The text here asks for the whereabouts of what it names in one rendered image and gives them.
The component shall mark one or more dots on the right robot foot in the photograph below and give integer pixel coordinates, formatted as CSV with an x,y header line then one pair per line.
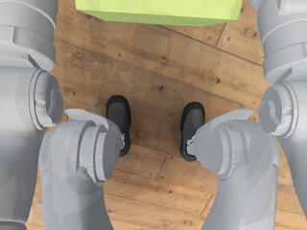
x,y
192,118

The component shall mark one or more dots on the right robot forearm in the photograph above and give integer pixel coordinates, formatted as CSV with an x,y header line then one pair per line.
x,y
283,31

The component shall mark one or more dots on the robot left thigh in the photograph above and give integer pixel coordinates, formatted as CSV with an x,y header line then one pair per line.
x,y
81,158

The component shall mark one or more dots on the left robot forearm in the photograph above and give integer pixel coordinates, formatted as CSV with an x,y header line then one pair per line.
x,y
27,33

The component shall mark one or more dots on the robot right upper arm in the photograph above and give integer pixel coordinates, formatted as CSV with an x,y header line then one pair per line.
x,y
283,113

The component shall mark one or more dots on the carton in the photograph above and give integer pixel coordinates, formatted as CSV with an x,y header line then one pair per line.
x,y
182,13

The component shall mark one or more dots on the robot left upper arm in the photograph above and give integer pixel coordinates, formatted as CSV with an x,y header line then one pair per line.
x,y
30,102

